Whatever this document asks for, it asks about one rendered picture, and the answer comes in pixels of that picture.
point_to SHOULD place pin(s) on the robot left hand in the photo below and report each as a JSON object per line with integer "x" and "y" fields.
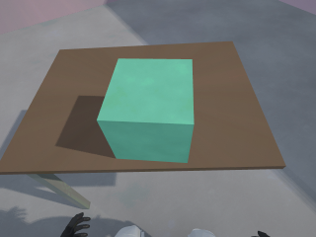
{"x": 72, "y": 226}

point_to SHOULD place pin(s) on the carton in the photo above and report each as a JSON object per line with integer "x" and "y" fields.
{"x": 148, "y": 110}

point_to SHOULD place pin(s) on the table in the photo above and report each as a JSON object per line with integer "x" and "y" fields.
{"x": 59, "y": 133}

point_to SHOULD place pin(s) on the left robot thigh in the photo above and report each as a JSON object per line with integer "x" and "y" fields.
{"x": 130, "y": 231}

